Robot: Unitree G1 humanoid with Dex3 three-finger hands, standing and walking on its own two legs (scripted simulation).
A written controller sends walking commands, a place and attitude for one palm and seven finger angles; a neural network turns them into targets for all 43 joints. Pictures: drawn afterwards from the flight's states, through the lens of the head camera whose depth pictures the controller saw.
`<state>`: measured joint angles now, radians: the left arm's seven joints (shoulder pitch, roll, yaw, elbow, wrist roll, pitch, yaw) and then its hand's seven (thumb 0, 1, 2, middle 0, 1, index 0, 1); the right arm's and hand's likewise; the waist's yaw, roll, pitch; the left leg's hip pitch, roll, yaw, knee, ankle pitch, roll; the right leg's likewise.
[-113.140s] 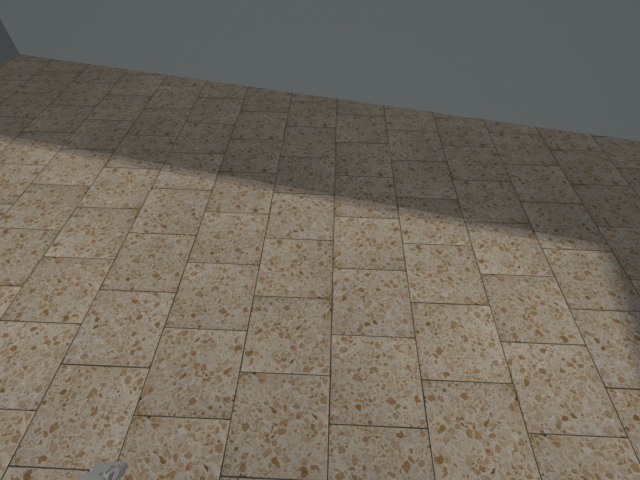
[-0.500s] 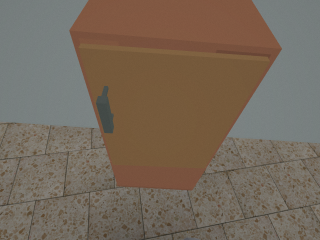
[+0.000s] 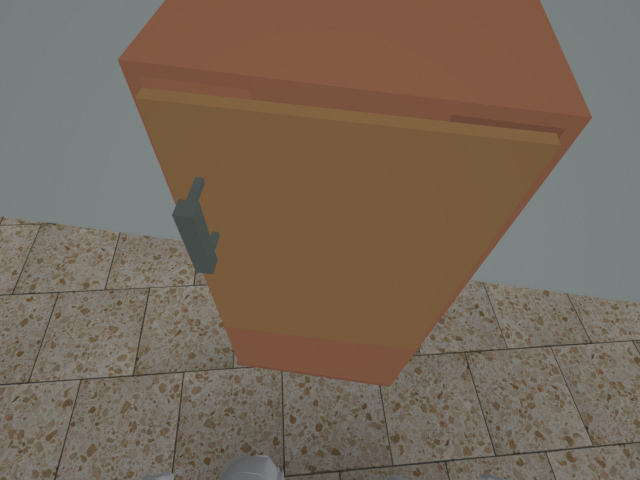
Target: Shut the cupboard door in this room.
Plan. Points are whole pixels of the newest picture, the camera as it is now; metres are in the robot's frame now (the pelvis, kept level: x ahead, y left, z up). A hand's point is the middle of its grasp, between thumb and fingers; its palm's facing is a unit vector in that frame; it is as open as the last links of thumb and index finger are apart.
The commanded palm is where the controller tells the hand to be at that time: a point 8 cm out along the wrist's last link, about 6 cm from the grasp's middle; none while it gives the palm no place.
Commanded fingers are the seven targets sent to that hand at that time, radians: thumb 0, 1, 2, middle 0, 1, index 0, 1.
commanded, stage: come to a stop and stand still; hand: left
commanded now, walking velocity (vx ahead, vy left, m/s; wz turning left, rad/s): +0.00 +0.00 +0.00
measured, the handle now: (202, 227) +0.40 +0.19 +0.05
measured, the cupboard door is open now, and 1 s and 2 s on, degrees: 1 1 1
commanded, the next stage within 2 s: look again from close up in 0.84 s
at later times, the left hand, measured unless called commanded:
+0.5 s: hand out of the picture -0.02 +0.20 -0.16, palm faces -0.03 -0.98 -0.21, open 7.3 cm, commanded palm none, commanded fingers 0.00 0.90 0.90 -0.20 -0.30 -0.20 -0.30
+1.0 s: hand out of the picture -0.08 +0.16 -0.17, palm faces -0.03 -0.99 -0.15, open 7.3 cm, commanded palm none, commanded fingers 0.00 0.90 0.90 -0.20 -0.30 -0.20 -0.30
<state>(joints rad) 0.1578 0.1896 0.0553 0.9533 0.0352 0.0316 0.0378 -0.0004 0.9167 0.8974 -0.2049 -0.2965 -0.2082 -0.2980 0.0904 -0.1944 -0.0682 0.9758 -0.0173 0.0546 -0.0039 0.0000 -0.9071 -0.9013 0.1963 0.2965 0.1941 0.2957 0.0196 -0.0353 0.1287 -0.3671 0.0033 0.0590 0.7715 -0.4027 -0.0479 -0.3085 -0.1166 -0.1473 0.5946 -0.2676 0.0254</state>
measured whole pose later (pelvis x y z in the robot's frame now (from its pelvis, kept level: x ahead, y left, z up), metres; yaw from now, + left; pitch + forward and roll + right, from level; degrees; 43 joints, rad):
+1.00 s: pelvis -0.05 +0.01 +0.01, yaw -2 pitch -1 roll -1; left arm 0.35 0.09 -0.02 1.12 0.02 -0.02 0.06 0.00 0.91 0.90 -0.20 -0.30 -0.20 -0.30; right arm 0.32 -0.10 0.00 1.14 -0.02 0.01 -0.02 0.00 -0.90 -0.90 0.20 0.30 0.20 0.30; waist -0.02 0.02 0.05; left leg -0.29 0.03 0.11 0.47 -0.16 0.03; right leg -0.12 0.01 -0.06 0.44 -0.30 -0.01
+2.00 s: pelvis -0.08 +0.02 -0.09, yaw +2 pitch +10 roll -3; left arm 0.60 0.24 0.05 -0.11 -0.24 -0.43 -0.17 0.02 0.90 0.90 -0.49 -0.61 -0.49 -0.61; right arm 0.21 -0.25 0.00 0.46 0.03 -0.24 -0.03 0.01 -0.90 -0.90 0.20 0.30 0.20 0.30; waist 0.03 0.01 -0.14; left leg -0.93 -0.01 0.00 1.19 -0.43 0.06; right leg -0.80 0.04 -0.10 1.18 -0.56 -0.05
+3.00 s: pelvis -0.04 +0.02 -0.04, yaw +2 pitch +7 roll -3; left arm 0.38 0.29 0.16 -0.13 -0.30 -0.24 -0.25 0.01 0.90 0.90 -1.29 -1.48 -1.29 -1.48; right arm 0.28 -0.25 0.06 0.50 0.04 -0.18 -0.05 0.01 -0.90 -0.90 0.20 0.30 0.20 0.30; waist 0.00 0.05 -0.11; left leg -0.67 -0.01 0.01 0.93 -0.38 0.06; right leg -0.53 0.05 -0.07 0.88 -0.48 -0.03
